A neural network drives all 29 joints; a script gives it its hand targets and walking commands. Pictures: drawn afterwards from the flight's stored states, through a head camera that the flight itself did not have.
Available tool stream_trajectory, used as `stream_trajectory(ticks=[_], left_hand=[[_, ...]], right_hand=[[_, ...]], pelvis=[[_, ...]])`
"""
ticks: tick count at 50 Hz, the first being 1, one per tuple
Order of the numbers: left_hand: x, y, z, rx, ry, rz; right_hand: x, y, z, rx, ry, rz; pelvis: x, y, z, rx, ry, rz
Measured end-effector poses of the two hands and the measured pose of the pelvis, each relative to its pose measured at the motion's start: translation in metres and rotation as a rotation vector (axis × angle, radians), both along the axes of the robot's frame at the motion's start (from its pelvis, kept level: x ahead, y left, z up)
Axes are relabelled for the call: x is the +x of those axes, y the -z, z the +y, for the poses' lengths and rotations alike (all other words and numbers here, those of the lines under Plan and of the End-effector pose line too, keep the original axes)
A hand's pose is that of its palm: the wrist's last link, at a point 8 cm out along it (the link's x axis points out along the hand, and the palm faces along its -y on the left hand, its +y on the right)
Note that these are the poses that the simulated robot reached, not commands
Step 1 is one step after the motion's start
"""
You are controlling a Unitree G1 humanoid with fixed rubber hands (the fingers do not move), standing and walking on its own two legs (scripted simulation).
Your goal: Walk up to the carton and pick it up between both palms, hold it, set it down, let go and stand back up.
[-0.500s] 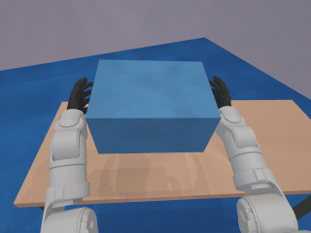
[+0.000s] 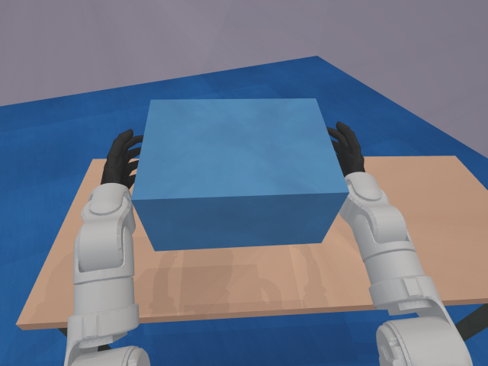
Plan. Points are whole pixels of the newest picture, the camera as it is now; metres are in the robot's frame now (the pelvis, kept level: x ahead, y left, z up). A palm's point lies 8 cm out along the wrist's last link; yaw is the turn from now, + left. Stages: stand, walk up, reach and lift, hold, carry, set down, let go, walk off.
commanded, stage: hold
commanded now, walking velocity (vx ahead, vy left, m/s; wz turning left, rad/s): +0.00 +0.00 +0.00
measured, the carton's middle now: (237, 172) +0.36 +0.00 +0.16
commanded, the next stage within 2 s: none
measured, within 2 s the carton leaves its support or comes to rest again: neither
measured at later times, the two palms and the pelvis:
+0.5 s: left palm (121, 182) +0.34 +0.17 +0.17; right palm (352, 174) +0.34 -0.18 +0.16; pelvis -0.01 -0.01 +0.00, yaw +0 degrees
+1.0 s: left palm (122, 180) +0.34 +0.17 +0.16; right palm (351, 170) +0.35 -0.18 +0.17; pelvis +0.00 +0.00 +0.00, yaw +0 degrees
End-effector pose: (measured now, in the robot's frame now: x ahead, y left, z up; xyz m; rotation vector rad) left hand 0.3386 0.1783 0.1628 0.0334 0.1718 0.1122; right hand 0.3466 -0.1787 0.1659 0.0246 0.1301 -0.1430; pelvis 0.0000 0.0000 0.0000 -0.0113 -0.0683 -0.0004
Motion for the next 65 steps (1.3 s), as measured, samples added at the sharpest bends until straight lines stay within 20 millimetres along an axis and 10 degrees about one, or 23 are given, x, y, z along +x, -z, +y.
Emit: stream_trajectory(ticks=[65], left_hand=[[-0.007,0.000,-0.007,-0.003,-0.008,0.020]], right_hand=[[-0.006,0.002,-0.007,-0.007,-0.005,0.014]], pelvis=[[-0.005,0.000,-0.007,0.004,-0.001,-0.020]])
